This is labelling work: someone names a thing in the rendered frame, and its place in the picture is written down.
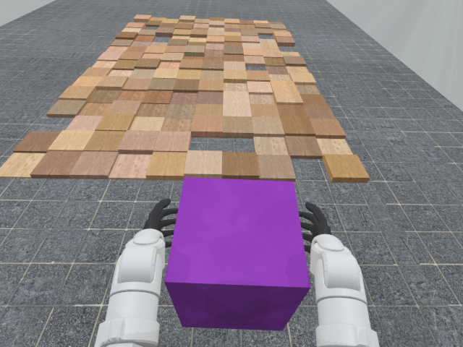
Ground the robot left forearm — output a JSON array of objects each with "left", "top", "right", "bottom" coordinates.
[{"left": 94, "top": 228, "right": 165, "bottom": 347}]

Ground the carton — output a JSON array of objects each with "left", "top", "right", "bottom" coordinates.
[{"left": 164, "top": 177, "right": 310, "bottom": 331}]

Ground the right robot hand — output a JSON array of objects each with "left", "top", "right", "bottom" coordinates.
[{"left": 299, "top": 202, "right": 332, "bottom": 253}]

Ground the left robot hand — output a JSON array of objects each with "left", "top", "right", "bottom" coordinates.
[{"left": 143, "top": 198, "right": 178, "bottom": 248}]

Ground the robot right forearm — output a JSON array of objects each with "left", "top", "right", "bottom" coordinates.
[{"left": 310, "top": 234, "right": 380, "bottom": 347}]

